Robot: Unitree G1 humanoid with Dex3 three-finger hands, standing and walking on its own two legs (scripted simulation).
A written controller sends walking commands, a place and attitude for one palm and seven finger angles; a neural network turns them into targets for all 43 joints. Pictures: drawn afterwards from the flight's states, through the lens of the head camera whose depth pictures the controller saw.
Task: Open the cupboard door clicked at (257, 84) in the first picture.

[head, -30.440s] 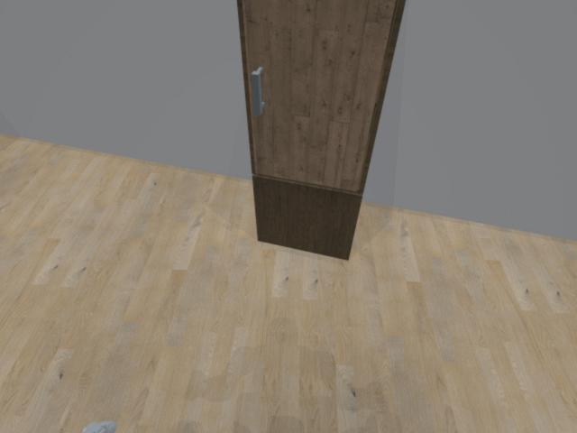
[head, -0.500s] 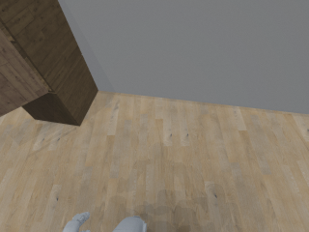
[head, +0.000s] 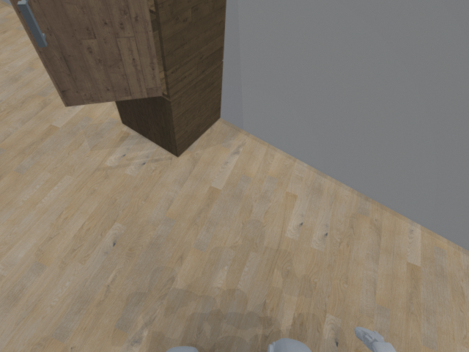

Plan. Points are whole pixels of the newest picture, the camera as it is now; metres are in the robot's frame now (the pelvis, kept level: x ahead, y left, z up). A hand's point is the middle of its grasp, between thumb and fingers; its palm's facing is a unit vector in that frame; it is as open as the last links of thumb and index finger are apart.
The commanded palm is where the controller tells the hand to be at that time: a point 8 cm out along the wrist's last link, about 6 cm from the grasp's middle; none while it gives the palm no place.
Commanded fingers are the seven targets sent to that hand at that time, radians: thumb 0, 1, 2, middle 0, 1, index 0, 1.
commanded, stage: turn to face it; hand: left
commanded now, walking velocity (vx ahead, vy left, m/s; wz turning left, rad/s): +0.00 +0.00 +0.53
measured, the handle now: (33, 22) +0.91 +0.67 +0.00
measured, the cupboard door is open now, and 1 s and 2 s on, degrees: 50 50 50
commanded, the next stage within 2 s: take the last steps up to it in 0.52 s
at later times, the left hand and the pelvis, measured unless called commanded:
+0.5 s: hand out of the picture +0.08 +0.14 -0.14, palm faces +0.17 -0.95 -0.28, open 7.4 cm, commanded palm none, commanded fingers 0.00 0.90 0.90 -0.20 -0.30 -0.20 -0.30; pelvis +0.01 -0.07 +0.01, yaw +12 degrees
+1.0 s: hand out of the picture -0.12 +0.13 -0.17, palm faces +0.48 -0.85 -0.20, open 7.4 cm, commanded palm none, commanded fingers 0.00 0.90 0.90 -0.20 -0.30 -0.20 -0.30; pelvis +0.04 +0.00 +0.00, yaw +23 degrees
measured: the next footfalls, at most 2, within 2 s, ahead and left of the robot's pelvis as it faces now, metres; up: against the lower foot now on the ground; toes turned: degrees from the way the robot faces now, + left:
right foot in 0.38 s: +0.04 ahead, -0.15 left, +0.00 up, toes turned +8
left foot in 1.00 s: +0.05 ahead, +0.12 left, +0.00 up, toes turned +28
